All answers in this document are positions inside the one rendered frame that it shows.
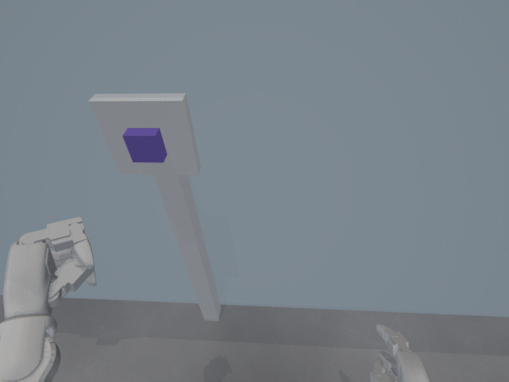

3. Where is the robot left forearm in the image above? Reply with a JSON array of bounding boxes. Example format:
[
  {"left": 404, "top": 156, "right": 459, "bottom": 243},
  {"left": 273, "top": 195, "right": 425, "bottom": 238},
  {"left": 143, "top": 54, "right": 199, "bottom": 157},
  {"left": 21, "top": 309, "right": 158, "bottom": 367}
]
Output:
[{"left": 0, "top": 314, "right": 60, "bottom": 382}]

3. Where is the robot right hand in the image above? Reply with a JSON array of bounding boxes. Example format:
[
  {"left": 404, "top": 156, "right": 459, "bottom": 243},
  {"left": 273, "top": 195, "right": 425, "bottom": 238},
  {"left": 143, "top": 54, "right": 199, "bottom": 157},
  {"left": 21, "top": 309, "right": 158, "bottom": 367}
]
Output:
[{"left": 370, "top": 323, "right": 429, "bottom": 382}]

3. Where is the robot left hand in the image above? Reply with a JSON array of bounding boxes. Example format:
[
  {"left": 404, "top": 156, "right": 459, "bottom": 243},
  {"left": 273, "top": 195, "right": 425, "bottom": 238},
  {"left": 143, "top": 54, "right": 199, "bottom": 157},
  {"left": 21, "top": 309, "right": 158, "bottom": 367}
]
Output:
[{"left": 3, "top": 217, "right": 96, "bottom": 320}]

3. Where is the button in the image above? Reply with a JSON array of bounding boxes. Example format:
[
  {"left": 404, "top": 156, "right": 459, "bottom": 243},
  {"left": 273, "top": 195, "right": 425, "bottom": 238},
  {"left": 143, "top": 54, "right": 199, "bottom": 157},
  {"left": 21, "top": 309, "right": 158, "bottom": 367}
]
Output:
[{"left": 123, "top": 128, "right": 167, "bottom": 162}]

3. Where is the panel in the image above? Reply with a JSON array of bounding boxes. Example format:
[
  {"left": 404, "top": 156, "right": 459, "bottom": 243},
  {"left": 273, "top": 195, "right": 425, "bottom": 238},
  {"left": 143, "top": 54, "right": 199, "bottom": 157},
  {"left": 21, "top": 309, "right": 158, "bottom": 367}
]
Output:
[{"left": 88, "top": 93, "right": 221, "bottom": 321}]

